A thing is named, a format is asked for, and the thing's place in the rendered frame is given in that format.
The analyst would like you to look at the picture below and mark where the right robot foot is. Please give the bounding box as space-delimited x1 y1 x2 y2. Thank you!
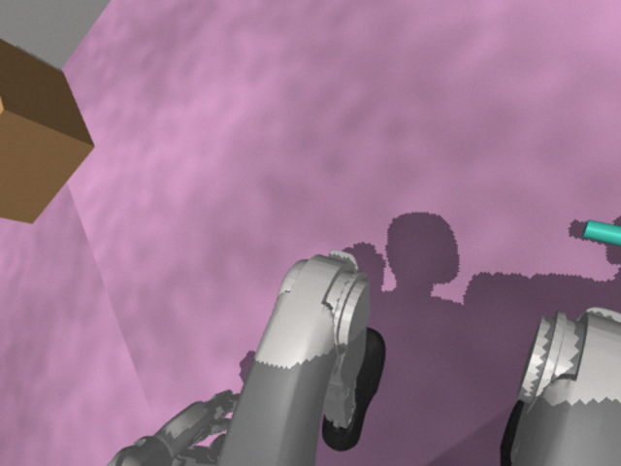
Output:
500 400 525 466

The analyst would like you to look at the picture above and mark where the left robot arm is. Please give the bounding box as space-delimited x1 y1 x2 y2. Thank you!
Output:
107 436 172 466

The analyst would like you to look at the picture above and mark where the left robot foot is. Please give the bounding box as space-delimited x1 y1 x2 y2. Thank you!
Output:
322 327 385 451

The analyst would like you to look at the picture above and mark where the left robot hand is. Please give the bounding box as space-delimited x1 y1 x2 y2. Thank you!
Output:
153 389 240 466

